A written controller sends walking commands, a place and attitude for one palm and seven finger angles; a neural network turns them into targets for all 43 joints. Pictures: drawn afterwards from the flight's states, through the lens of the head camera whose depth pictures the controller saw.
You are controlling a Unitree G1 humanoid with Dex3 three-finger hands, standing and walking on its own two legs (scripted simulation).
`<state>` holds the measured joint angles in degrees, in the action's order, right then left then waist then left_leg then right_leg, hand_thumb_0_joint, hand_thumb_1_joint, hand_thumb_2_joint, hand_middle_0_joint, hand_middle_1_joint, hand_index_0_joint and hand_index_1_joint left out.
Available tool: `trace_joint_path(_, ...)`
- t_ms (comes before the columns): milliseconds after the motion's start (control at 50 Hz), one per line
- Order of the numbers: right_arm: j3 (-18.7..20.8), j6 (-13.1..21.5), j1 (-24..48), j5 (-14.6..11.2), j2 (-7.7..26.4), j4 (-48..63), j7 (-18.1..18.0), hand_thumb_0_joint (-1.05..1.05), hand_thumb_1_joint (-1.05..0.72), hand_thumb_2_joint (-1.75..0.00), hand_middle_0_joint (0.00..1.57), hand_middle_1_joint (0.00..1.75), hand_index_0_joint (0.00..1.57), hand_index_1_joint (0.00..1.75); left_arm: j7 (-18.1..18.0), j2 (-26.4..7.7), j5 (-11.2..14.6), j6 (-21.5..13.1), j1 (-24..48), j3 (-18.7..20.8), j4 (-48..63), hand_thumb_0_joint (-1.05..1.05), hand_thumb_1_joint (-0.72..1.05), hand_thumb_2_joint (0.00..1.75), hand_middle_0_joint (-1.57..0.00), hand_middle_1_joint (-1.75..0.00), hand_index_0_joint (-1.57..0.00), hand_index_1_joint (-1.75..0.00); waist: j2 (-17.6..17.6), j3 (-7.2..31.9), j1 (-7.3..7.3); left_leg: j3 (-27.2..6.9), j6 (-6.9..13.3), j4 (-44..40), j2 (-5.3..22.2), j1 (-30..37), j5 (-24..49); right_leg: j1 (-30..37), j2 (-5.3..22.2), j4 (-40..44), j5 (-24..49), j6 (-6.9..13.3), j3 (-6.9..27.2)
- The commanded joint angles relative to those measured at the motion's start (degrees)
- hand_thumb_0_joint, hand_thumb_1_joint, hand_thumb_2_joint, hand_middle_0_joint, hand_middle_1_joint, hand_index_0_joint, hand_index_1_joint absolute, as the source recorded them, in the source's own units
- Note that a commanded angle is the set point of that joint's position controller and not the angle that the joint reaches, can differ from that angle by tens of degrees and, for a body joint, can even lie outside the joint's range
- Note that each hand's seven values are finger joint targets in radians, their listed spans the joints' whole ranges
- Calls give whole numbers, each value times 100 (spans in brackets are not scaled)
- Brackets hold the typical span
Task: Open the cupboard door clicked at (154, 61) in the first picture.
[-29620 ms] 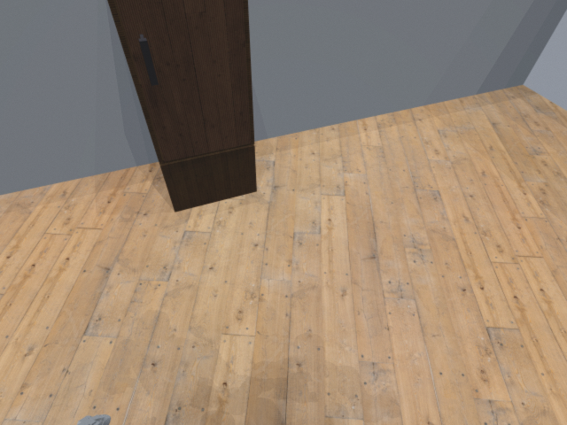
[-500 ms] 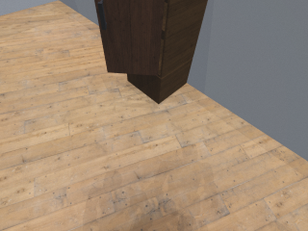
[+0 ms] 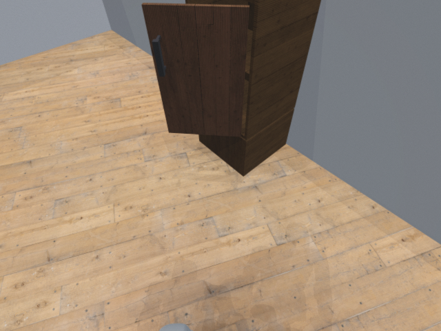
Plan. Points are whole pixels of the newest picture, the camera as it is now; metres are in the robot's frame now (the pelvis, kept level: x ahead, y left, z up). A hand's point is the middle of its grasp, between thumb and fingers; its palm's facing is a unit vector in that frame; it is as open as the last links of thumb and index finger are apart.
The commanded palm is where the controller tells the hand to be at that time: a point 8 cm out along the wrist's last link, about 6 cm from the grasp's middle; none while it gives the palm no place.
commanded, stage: take the last steps up to it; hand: left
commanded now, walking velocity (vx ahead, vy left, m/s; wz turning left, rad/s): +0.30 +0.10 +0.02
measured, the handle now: (160, 56) +1.03 +0.29 -0.02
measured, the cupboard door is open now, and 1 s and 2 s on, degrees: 42 42 42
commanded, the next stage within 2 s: come to a stop and stand still in 0.96 s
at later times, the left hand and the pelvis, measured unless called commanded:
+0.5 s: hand (124, 290) +0.23 +0.24 -0.16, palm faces +0.04 -0.98 -0.19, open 7.4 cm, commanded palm none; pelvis +0.17 +0.05 +0.00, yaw -1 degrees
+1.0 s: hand (135, 261) +0.31 +0.24 -0.19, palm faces +0.08 -0.99 -0.14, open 7.3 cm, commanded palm none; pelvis +0.38 +0.08 -0.02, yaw -1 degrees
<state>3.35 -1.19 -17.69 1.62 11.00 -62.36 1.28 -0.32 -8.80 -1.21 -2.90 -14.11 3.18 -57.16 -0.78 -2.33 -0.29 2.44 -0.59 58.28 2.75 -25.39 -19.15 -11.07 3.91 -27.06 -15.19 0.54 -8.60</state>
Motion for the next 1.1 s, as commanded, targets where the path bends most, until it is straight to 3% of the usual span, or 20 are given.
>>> trace_joint_path(0,12,189,314,-15,-40,533,85,0,-90,-90,20,30,20,30,-6,-863,-27,-165,-511,164,-25,0,90,90,-20,-30,-20,-30,730,-244,127,170,-142,-1084,257,-364,608,38,1419,1830,295,600,842)
trace_joint_path(100,-21,327,773,-35,43,764,123,0,-90,-90,20,30,20,30,15,-1062,-34,-137,-777,176,-319,0,90,90,-20,-30,-20,-30,986,-145,263,432,-67,-2339,24,75,637,467,1435,1321,882,555,694)
trace_joint_path(160,48,397,38,-14,394,532,51,0,-90,-90,20,30,20,30,28,-997,-13,-38,-638,182,-334,0,90,90,-20,-30,-20,-30,372,11,-183,612,23,-3115,-163,1880,734,-481,1060,294,453,311,342)
trace_joint_path(180,165,427,-664,39,859,361,-29,0,-90,-90,20,30,20,30,48,-749,0,-1,-669,139,-251,0,90,90,-20,-30,-20,-30,-579,339,-489,-321,318,-3377,576,2868,334,-1245,616,-1053,-27,116,-29)
trace_joint_path(200,308,420,-1371,83,1447,244,-128,0,-90,-90,20,30,20,30,71,-445,41,-1,-603,61,-22,0,90,90,-20,-30,-20,-30,-1730,688,-711,-2200,895,-4115,1834,3453,-12,-2248,-112,-2784,-1854,-106,-317)
trace_joint_path(220,277,376,-1480,62,1495,215,-186,0,-90,-90,20,30,20,30,60,-453,6,-28,-247,33,185,0,90,90,-20,-30,-20,-30,-1236,609,-740,-2630,1264,-4379,2205,3198,-205,-2676,-61,-3834,-1990,55,306)
trace_joint_path(340,25,498,2,12,656,534,-247,0,-90,-90,20,30,20,30,152,-267,-27,146,-304,30,-9,0,90,90,-20,-30,-20,-30,-623,42,26,-823,952,-4823,1465,1135,58,-1883,419,-3294,-588,12,569)
trace_joint_path(500,69,361,254,-5,660,452,-153,0,-90,-90,20,30,20,30,153,-494,-55,124,-595,113,12,0,90,90,-20,-30,-20,-30,-41,-95,414,-188,655,-3993,855,282,-1106,452,-63,-505,-53,-36,153)
trace_joint_path(520,40,359,317,-31,514,477,-134,0,-90,-90,20,30,20,30,119,-713,-74,83,-934,173,-66,0,90,90,-20,-30,-20,-30,441,-122,607,168,416,-3118,403,-169,-1227,951,275,167,-685,80,735)
trace_joint_path(540,-24,361,342,-70,208,632,-84,0,-90,-90,20,30,20,30,76,-1220,-85,32,-1323,266,-143,0,90,90,-20,-30,-20,-30,1693,-227,757,718,123,-1554,-291,-1176,-1324,1453,1462,1205,-1496,588,2623)
trace_joint_path(560,4,330,539,-39,374,808,-49,0,-90,-90,20,30,20,30,9,-1466,-24,34,-1555,295,-131,0,90,90,-20,-30,-20,-30,1828,-262,825,412,96,-265,-171,-1432,-1677,1206,2299,2059,-2230,1126,3869)
trace_joint_path(580,62,337,767,-15,495,773,-60,0,-90,-90,20,30,20,30,-31,-1301,-11,-22,-1265,258,-98,0,90,90,-20,-30,-20,-30,1636,-478,672,-74,107,369,62,-1661,-1075,915,2212,2096,-2127,1259,3944)
trace_joint_path(680,-1,308,456,-9,106,467,-21,0,-90,-90,20,30,20,30,-23,-652,17,-216,-687,108,-52,0,90,90,-20,-30,-20,-30,698,54,157,5,-139,-339,341,-945,351,850,1341,1502,1917,825,1229)
trace_joint_path(840,-74,360,1131,-56,68,711,59,0,-90,-90,20,30,20,30,-33,-907,9,-181,-930,76,-495,0,90,90,-20,-30,-20,-30,993,-132,280,398,-29,-2163,33,-379,732,1149,1266,1106,2885,709,774)
trace_joint_path(900,-41,420,298,-7,283,425,-23,0,-90,-90,20,30,20,30,-42,-910,41,-113,-694,92,-499,0,90,90,-20,-30,-20,-30,629,78,-207,604,129,-3069,-263,1351,1199,425,932,35,2928,445,425)
trace_joint_path(920,38,458,-398,32,630,240,-89,0,-90,-90,20,30,20,30,-30,-775,49,-83,-767,62,-449,0,90,90,-20,-30,-20,-30,4,524,-467,107,344,-3111,167,2555,1695,-276,648,-1088,2211,271,288)
trace_joint_path(940,171,466,-969,94,1231,152,-179,0,-90,-90,20,30,20,30,-12,-479,97,-53,-1042,13,-342,0,90,90,-20,-30,-20,-30,-1178,1093,-549,-1664,988,-3277,1579,3587,2229,-1486,-83,-2599,-360,13,-105)
trace_joint_path(960,174,384,-1262,37,1409,162,-240,0,-90,-90,20,30,20,30,-16,-436,70,-58,-726,-54,-88,0,90,90,-20,-30,-20,-30,-1077,1096,-628,-2477,1454,-3828,2180,3280,2287,-1823,-309,-3939,-2084,65,285)
trace_joint_path(1020,17,412,-12,-17,745,476,-269,0,-90,-90,20,30,20,30,8,-406,18,46,-334,-8,-63,0,90,90,-20,-30,-20,-30,-1139,193,-178,-1740,1238,-4530,1815,1393,398,-2134,263,-4476,-1188,60,819)
trace_joint_path(1080,-134,453,469,0,477,551,-319,0,-90,-90,20,30,20,30,10,-130,25,200,-716,-80,-268,0,90,90,-20,-30,-20,-30,-515,238,190,-723,969,-4415,1405,599,1918,-1038,292,-2980,-845,-68,763)
